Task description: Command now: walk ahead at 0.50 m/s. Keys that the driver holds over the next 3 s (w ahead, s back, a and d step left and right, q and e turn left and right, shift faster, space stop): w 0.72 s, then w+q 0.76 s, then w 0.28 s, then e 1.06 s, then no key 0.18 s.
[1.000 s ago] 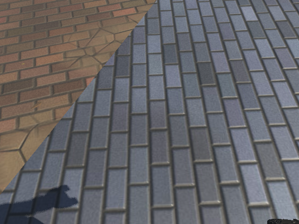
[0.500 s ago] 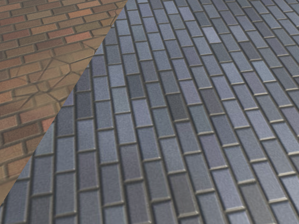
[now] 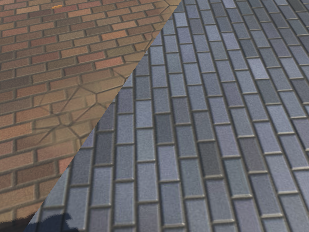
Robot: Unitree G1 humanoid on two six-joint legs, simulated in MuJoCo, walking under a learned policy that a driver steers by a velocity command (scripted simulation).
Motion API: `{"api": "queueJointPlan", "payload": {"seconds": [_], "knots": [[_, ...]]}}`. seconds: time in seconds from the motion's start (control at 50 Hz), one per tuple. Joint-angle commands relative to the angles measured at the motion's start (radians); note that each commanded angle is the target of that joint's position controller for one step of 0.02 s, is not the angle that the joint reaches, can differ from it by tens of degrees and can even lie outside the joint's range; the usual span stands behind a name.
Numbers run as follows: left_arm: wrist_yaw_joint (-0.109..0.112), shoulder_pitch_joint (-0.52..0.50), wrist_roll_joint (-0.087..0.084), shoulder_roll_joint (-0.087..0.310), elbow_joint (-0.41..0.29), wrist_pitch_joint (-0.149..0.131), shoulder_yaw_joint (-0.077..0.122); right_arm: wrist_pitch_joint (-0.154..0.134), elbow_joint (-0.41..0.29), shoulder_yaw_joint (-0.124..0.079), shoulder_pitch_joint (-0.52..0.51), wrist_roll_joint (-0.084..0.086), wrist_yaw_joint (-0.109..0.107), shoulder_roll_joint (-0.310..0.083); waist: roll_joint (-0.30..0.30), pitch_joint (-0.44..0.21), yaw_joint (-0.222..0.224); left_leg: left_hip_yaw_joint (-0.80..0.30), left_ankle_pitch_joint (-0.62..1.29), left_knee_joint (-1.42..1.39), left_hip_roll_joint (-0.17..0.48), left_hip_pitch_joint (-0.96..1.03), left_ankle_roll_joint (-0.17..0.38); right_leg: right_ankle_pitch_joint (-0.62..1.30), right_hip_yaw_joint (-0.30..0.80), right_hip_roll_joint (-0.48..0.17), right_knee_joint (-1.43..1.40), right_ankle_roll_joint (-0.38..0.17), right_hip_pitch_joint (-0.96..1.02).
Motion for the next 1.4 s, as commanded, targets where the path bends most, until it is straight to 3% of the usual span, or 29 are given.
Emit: {"api": "queueJointPlan", "payload": {"seconds": [0.02, 0.14, 0.18, 0.2, 0.22, 0.24, 0.26, 0.28, 0.3, 0.36, 0.54, 0.64, 0.7, 0.74, 0.76, 0.78, 0.8, 0.82, 0.86, 0.96, 1.08, 1.18, 1.24, 1.28, 1.3, 1.32, 1.34, 1.36, 1.4], "knots": [[0.012, -0.018, -0.01, 0.175, -0.045, -0.012, 0.039, -0.016, -0.071, 0.0, -0.09, 0.005, 0.01, -0.03, -0.102, 0.042, -0.002, 0.029, 0.13, -0.148, -0.026, 0.062, -0.002, 0.184, 0.112, -0.245, -0.116, -0.145, -0.055], [0.02, 0.031, -0.02, 0.195, 0.01, 0.019, 0.049, -0.03, -0.115, -0.005, -0.157, 0.011, 0.039, -0.063, -0.12, 0.054, -0.004, 0.028, -0.003, -0.277, -0.058, 0.074, 0.055, 0.276, 0.141, -0.327, -0.009, -0.115, 0.132], [0.024, -0.003, -0.021, 0.204, 0.01, 0.03, 0.05, -0.033, -0.081, -0.026, -0.026, 0.007, 0.037, -0.102, -0.13, -0.023, -0.085, 0.08, -0.042, -0.315, -0.11, 0.275, 0.092, 0.535, 0.105, -0.293, 0.146, -0.083, 0.137], [0.027, 0.001, -0.014, 0.173, 0.006, 0.034, 0.038, -0.033, -0.033, -0.052, 0.131, 0.004, 0.028, -0.152, -0.105, -0.13, -0.149, 0.072, -0.015, -0.301, -0.102, 0.512, 0.126, 0.563, 0.062, -0.238, 0.341, -0.054, 0.06], [0.027, 0.051, 0.015, 0.109, -0.018, 0.026, 0.013, -0.029, -0.008, -0.074, 0.291, -0.007, 0.019, -0.242, 0.055, -0.294, -0.175, -0.187, 0.031, -0.253, 0.117, 0.85, 0.213, 0.243, 0.011, -0.155, 0.69, -0.008, -0.193], [0.017, 0.147, 0.002, 0.02, -0.015, 0.004, -0.013, -0.023, 0.013, -0.076, 0.324, 0.001, 0.026, -0.262, 0.28, -0.39, -0.13, -0.636, -0.228, -0.419, 0.264, 1.084, 0.344, -0.39, 0.076, 0.008, 0.957, 0.038, -0.535], [0.011, 0.052, -0.025, 0.136, -0.014, -0.014, 0.014, -0.023, 0.003, -0.052, 0.304, 0.012, 0.025, -0.173, 0.152, -0.308, -0.169, -0.632, -0.384, -0.481, 0.235, 1.033, 0.304, -0.397, 0.17, -0.051, 1.055, 0.024, -0.652], [0.008, -0.047, -0.042, 0.168, -0.047, -0.024, 0.023, -0.024, -0.011, -0.041, 0.223, 0.009, 0.021, -0.143, 0.099, -0.171, -0.158, -0.498, -0.356, -0.501, 0.207, 0.899, 0.265, -0.298, 0.141, -0.101, 1.048, 0.01, -0.702], [0.013, -0.092, -0.033, 0.157, -0.053, -0.025, 0.021, -0.024, -0.023, -0.034, 0.157, -0.001, 0.021, -0.123, 0.021, -0.098, -0.13, -0.399, -0.257, -0.526, 0.173, 0.76, 0.251, -0.21, 0.117, -0.146, 1.006, 0.011, -0.668], [0.017, -0.058, -0.015, 0.113, -0.04, 0.0, 0.025, -0.035, -0.026, -0.022, 0.087, -0.015, 0.023, -0.073, 0.048, -0.045, -0.053, -0.241, -0.086, -0.607, 0.103, 0.554, 0.243, -0.101, 0.122, -0.202, 0.887, 0.026, -0.525], [0.007, -0.296, -0.005, 0.054, -0.101, 0.005, 0.005, -0.03, 0.042, -0.038, 0.19, 0.006, -0.005, -0.136, 0.007, 0.039, -0.106, -0.022, 0.057, -0.676, 0.05, 0.548, 0.216, 0.269, 0.063, -0.173, 0.43, 0.073, -0.545], [-0.018, -0.41, -0.016, 0.068, -0.146, -0.005, 0.002, -0.007, 0.09, -0.047, 0.26, 0.017, -0.009, -0.15, 0.013, 0.072, -0.135, -0.034, 0.069, -0.618, 0.114, 0.694, 0.206, 0.22, 0.062, -0.146, 0.3, 0.043, -0.558], [-0.027, -0.343, -0.014, 0.108, -0.136, -0.012, 0.016, 0.008, 0.096, -0.056, 0.235, 0.021, -0.016, -0.169, 0.039, 0.029, -0.079, -0.034, 0.268, -0.513, 0.134, 0.757, 0.177, 0.114, 0.036, -0.111, 0.259, 0.0, -0.439], [-0.014, -0.072, -0.004, 0.188, -0.055, -0.013, 0.058, 0.016, 0.085, -0.039, 0.223, 0.015, -0.019, -0.128, 0.005, -0.15, 0.046, 0.028, 0.386, -0.18, 0.041, 0.629, 0.125, 0.144, 0.037, -0.111, 0.256, -0.06, -0.017], [-0.004, 0.065, 0.017, 0.288, -0.037, -0.011, 0.082, 0.004, 0.056, -0.008, 0.306, -0.001, -0.013, -0.036, -0.183, -0.319, 0.048, 0.08, 0.02, 0.206, -0.081, 0.271, 0.061, 0.098, 0.397, -0.371, 0.263, -0.181, 0.391], [-0.007, 0.099, 0.001, 0.251, -0.021, -0.004, 0.073, -0.016, 0.072, 0.003, 0.331, 0.01, -0.009, -0.008, -0.331, -0.408, 0.051, -0.019, -0.553, 0.428, -0.187, 0.048, 0.04, -0.077, 0.736, -0.483, 0.107, -0.264, 0.505], [-0.006, 0.048, -0.004, 0.186, -0.03, -0.005, 0.051, -0.03, 0.06, -0.027, 0.252, 0.038, -0.004, -0.114, -0.228, -0.272, 0.065, -0.097, -0.532, 0.517, -0.127, -0.052, 0.056, -0.181, 0.647, -0.453, 0.072, -0.212, 0.399], [-0.001, -0.023, 0.0, 0.152, -0.042, -0.007, 0.04, -0.035, 0.036, -0.031, 0.177, 0.05, -0.004, -0.127, -0.185, -0.159, 0.044, -0.071, -0.442, 0.502, -0.074, -0.073, 0.069, -0.172, 0.505, -0.421, 0.048, -0.17, 0.262], [-0.003, -0.138, 0.01, 0.089, -0.047, -0.019, 0.023, -0.018, 0.038, -0.041, 0.148, 0.032, -0.014, -0.11, -0.15, -0.039, -0.02, -0.063, -0.301, 0.387, -0.005, 0.009, 0.063, -0.059, 0.319, -0.346, -0.032, -0.125, 0.035], [0.005, -0.153, 0.024, 0.106, -0.009, -0.042, 0.034, 0.031, 0.037, -0.042, 0.158, 0.029, -0.019, -0.043, -0.116, 0.02, -0.066, -0.088, -0.134, 0.29, 0.01, 0.022, 0.038, 0.149, 0.102, -0.322, -0.121, -0.126, -0.069], [0.03, -0.116, 0.016, 0.133, 0.019, -0.031, 0.04, 0.02, -0.02, -0.032, -0.001, 0.016, 0.009, -0.013, -0.092, 0.068, -0.02, -0.001, 0.122, -0.018, -0.014, 0.016, 0.034, 0.239, -0.087, -0.291, -0.142, -0.089, -0.016], [0.035, -0.024, -0.003, 0.159, 0.059, 0.004, 0.053, 0.021, -0.102, -0.021, -0.135, 0.019, 0.043, 0.002, -0.08, 0.113, 0.023, 0.07, 0.036, -0.148, -0.036, -0.052, 0.07, 0.38, -0.142, -0.35, -0.066, -0.082, 0.18], [0.043, -0.056, -0.016, 0.198, 0.05, 0.027, 0.064, 0.027, -0.128, -0.039, -0.093, 0.021, 0.057, -0.033, -0.131, 0.051, -0.037, 0.149, -0.112, -0.155, -0.111, 0.081, 0.119, 0.822, -0.179, -0.362, 0.095, -0.055, 0.235], [0.049, -0.092, -0.022, 0.219, 0.04, 0.042, 0.068, 0.031, -0.091, -0.079, 0.111, 0.026, 0.051, -0.106, -0.146, -0.067, -0.162, 0.177, -0.137, -0.196, -0.186, 0.367, 0.175, 0.98, -0.202, -0.332, 0.391, -0.021, 0.177], [0.051, -0.104, -0.017, 0.212, 0.027, 0.038, 0.062, 0.037, -0.05, -0.115, 0.275, 0.024, 0.032, -0.177, -0.089, -0.151, -0.241, 0.074, -0.088, -0.265, -0.161, 0.661, 0.22, 0.764, -0.204, -0.288, 0.659, 0.023, -0.017], [0.038, -0.036, 0.027, 0.063, -0.022, 0.016, 0.02, 0.04, -0.037, -0.133, 0.294, 0.028, 0.014, -0.283, 0.175, -0.213, -0.145, -0.412, -0.119, -0.3, 0.09, 0.997, 0.367, -0.155, -0.17, -0.103, 1.025, 0.087, -0.464], [0.021, -0.07, -0.003, 0.081, -0.05, -0.031, 0.011, 0.023, -0.073, -0.115, 0.302, 0.015, 0.019, -0.255, 0.137, -0.379, -0.158, -0.812, -0.23, -0.467, 0.222, 1.118, 0.486, -0.428, 0.087, -0.003, 1.208, 0.09, -0.631], [0.011, -0.157, 0.03, 0.118, -0.069, -0.014, 0.021, 0.041, -0.038, -0.111, 0.306, -0.067, 0.003, -0.247, -0.009, -0.246, -0.179, -0.588, 0.013, -0.462, 0.195, 0.986, 0.407, -0.3, 0.094, -0.086, 1.205, 0.067, -0.664], [0.014, -0.147, 0.042, 0.094, -0.06, -0.01, 0.011, 0.037, -0.032, -0.075, 0.202, -0.042, -0.004, -0.132, -0.062, -0.06, -0.09, -0.36, 0.211, -0.456, 0.099, 0.713, 0.322, -0.178, 0.087, -0.163, 1.031, 0.056, -0.583]]}}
